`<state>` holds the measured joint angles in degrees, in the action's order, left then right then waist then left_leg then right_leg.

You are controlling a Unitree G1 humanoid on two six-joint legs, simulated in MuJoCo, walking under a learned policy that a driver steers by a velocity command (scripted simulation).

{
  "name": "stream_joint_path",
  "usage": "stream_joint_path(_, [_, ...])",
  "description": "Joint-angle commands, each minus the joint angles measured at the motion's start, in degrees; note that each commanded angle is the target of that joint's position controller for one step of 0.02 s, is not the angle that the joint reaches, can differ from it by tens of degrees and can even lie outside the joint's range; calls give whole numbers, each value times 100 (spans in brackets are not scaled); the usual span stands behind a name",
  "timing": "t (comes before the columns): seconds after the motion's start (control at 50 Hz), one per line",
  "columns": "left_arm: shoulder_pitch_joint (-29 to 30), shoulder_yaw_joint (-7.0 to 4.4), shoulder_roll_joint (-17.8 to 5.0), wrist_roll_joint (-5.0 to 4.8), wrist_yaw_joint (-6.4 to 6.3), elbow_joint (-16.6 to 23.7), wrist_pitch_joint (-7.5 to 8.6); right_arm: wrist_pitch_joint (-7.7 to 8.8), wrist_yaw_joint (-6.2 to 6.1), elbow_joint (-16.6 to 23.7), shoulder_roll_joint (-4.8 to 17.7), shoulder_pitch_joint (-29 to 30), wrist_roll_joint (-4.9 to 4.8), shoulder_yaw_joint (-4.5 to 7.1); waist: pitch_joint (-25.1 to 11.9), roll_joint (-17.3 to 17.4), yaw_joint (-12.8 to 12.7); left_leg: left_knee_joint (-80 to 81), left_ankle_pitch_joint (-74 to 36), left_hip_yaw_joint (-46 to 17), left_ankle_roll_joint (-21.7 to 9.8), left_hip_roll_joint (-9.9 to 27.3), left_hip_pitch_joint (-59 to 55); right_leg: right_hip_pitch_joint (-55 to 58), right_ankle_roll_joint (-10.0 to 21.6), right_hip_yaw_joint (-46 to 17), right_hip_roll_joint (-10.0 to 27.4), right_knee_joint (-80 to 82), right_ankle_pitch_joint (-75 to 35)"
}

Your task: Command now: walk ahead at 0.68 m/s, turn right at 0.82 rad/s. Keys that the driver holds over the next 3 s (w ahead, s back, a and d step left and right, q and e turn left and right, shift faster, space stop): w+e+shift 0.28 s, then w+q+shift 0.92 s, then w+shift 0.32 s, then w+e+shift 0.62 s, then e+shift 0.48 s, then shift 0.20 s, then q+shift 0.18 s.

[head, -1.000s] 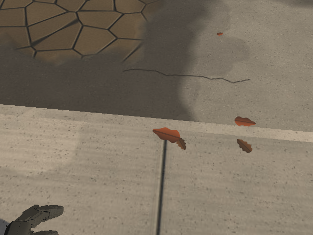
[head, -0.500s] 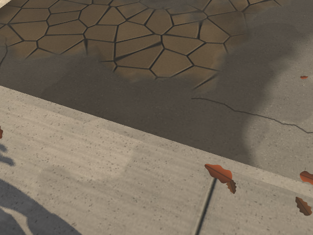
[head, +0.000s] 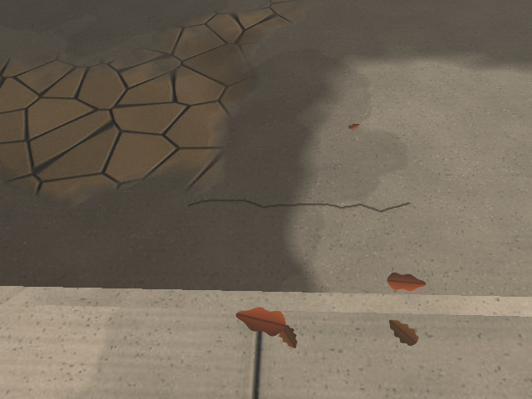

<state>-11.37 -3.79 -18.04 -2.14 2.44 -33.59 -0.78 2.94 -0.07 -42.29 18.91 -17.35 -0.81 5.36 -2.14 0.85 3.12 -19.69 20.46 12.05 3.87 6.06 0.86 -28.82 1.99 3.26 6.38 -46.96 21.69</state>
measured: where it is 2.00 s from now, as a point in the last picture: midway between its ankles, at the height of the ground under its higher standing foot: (290, 143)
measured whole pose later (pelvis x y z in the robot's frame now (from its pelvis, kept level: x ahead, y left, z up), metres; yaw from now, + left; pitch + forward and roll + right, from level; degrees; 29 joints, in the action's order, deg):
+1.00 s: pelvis +0.80 -0.28 -0.06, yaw +6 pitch +1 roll +2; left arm 2.1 -2.1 -16.9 -1.0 2.6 -30.7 9.9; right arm 1.0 -3.0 -45.9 14.4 -31.4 -2.7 4.1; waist -2.0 -3.4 9.0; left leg -42.0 43.9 -21.5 -4.0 -8.5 -2.6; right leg -28.2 -1.0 -13.0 2.2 -22.3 -20.9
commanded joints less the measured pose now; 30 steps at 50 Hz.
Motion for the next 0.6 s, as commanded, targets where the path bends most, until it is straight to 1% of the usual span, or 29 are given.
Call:
stream_joint_path(0.02, [134,-45,-337,-46,17,384,98,70,91,299,993,490,-33,266,640,458,-309,617,342,-576,-1033,1246,509,207,268,515,-198,441,-51])
stream_joint_path(0.04, [-558,-144,-478,-43,-9,111,102,51,93,317,972,719,-15,242,358,343,-747,-279,-765,-144,-890,982,977,1342,378,949,-620,699,-277])
stream_joint_path(0.06, [-1769,-400,-950,-63,-65,-343,99,71,88,373,720,765,48,152,-204,-245,-1301,-2291,-2292,355,-694,510,1655,2974,597,1019,-1102,784,-210])
stream_joint_path(0.08, [-2735,-603,-1752,-94,-120,-515,131,160,41,783,127,1189,167,-29,-11,-1999,-1619,-5162,30,227,-227,-77,4135,4218,1339,-1668,14,1803,886])
stream_joint_path(0.1, [-2308,-471,-1829,-38,-27,-126,358,406,13,1290,-39,1513,68,-155,-497,-2472,-1252,-6366,1229,-1392,-260,-927,5743,4551,2165,-5185,907,3455,2508])
stream_joint_path(0.12, [-1963,-311,-1269,-3,14,28,498,597,94,1366,552,1902,-180,-69,-134,-1390,-1314,-6540,698,-1765,-452,-534,6407,4571,2058,-5191,1307,3765,2436])
stream_joint_path(0.14, [-1928,-246,-1100,65,6,36,546,712,152,1276,568,1732,-197,-88,-65,-934,-1086,-6287,376,-1793,-605,-355,6266,4292,1966,-4850,1286,3519,2061])
stream_joint_path(0.16, [-1660,-203,-990,85,-8,87,536,766,151,1087,509,1466,-57,-110,72,-350,-803,-5730,-6,-1841,-629,-145,5822,3682,1796,-4270,1074,3374,1655])
stream_joint_path(0.18, [-1230,-130,-824,143,-31,179,521,745,156,950,520,1258,80,-79,316,-286,-499,-5143,-439,-1900,-590,-16,5264,2970,1658,-3675,780,3359,1189])
stream_joint_path(0.2, [-982,-85,-747,186,-86,259,513,684,192,874,558,1161,86,-50,474,-452,-333,-4828,-671,-1906,-500,-8,4889,2481,1619,-3389,576,3451,952])
stream_joint_path(0.22, [-917,-74,-723,169,-150,240,519,616,200,845,588,1204,106,-38,602,-359,-297,-4470,-920,-1798,-369,-67,4731,2230,1590,-3080,426,3546,487])
stream_joint_path(0.24, [-966,-67,-723,152,-225,188,518,562,190,879,566,1406,153,-55,723,-264,-321,-4050,-1293,-1658,-244,-174,4627,2010,1548,-2761,273,3615,-62])
stream_joint_path(0.26, [-1023,-63,-710,137,-297,108,514,535,178,957,474,1716,180,-100,852,-209,-360,-3469,-1681,-1524,-137,-317,4422,1709,1484,-2475,91,3680,-553])
stream_joint_path(0.28, [-1090,-64,-693,113,-356,16,501,536,188,1027,315,1999,189,-166,932,-255,-428,-2860,-2132,-1422,-65,-473,4095,1439,1389,-2198,-104,3645,-980])
stream_joint_path(0.3, [-1131,-44,-642,99,-407,-110,498,536,232,1018,116,2145,165,-248,915,-379,-485,-2283,-2614,-1210,-40,-591,3749,1307,1254,-1785,-248,3701,-1273])
stream_joint_path(0.32, [-1303,-39,-603,68,-422,-262,523,550,280,1034,-67,2299,138,-325,873,-505,-627,-1847,-3095,-1050,-71,-658,3236,1143,1160,-1576,-248,3905,-1375])
stream_joint_path(0.34, [-1530,-33,-586,45,-404,-417,563,556,313,1071,-113,2464,81,-339,888,-580,-769,-1556,-3449,-1025,-131,-669,2952,1188,1108,-1538,-138,4084,-1369])
stream_joint_path(0.38, [-1755,-4,-512,-5,-363,-668,605,538,348,1155,-14,2695,-50,-306,1049,-730,-878,-1029,-3563,-1075,-319,-592,3147,1917,1023,-1455,88,4142,-1566])
stream_joint_path(0.4, [-1846,5,-480,8,-357,-791,590,533,376,1190,39,2791,-100,-289,1100,-758,-905,-809,-3432,-1027,-439,-584,3373,2436,968,-1358,206,4076,-1930])
stream_joint_path(0.42, [-1921,9,-489,47,-359,-907,552,537,412,1213,98,2813,-133,-265,1065,-782,-882,-678,-3236,-924,-576,-632,3495,2945,886,-1239,323,3937,-2693])
stream_joint_path(0.44, [-1922,-3,-552,89,-357,-959,527,545,441,1244,201,2870,-157,-218,1013,-793,-846,-536,-2943,-748,-733,-746,3578,3361,773,-1082,356,3697,-3771])
stream_joint_path(0.46, [-1951,-24,-677,164,-374,-1027,500,556,460,1254,297,2720,-157,-162,737,-893,-747,-563,-2744,-570,-877,-962,3314,3710,666,-983,400,3321,-5187])
stream_joint_path(0.48, [-1931,-56,-830,289,-396,-1080,456,521,443,1178,439,2294,-208,-83,325,-1102,-486,-778,-2388,-406,-1017,-1169,2905,4070,596,-861,460,2707,-6748])
stream_joint_path(0.5, [-1828,-78,-918,421,-420,-1090,389,450,399,975,655,1423,-265,22,-225,-1233,-41,-1033,-2087,-291,-1180,-1350,2052,4133,553,-705,503,1673,-8086])
stream_joint_path(0.52, [-1338,-64,-959,501,-448,-957,331,342,338,656,830,-3,-276,90,-904,-1078,728,-1312,-2095,-685,-1388,-1034,243,3206,400,-474,479,-17,-8243])
stream_joint_path(0.54, [-1801,64,-329,512,-443,-703,345,297,317,481,1203,-1027,-78,175,-1968,477,519,-1657,-40,-3421,-2366,298,-2644,439,-83,-647,-193,-2850,-4823])
stream_joint_path(0.56, [-2058,252,-127,293,-318,-750,520,387,406,250,929,-1408,-223,161,-2854,1670,436,-298,2106,-6396,-2952,1111,-3734,-871,-305,-1174,-1174,-4038,312])
stream_joint_path(0.58, [-1131,126,-627,4,-284,-443,694,373,311,258,511,-1197,-147,81,-1851,1268,630,186,2030,-6329,-2527,911,-3247,-1627,-120,-1424,-913,-4212,54])
stream_joint_path(0.6, [-452,178,-693,-32,-257,-203,869,343,257,315,561,-964,-42,79,-1154,485,547,264,1239,-5611,-2270,763,-2325,-1594,44,-1510,-651,-3869,-92])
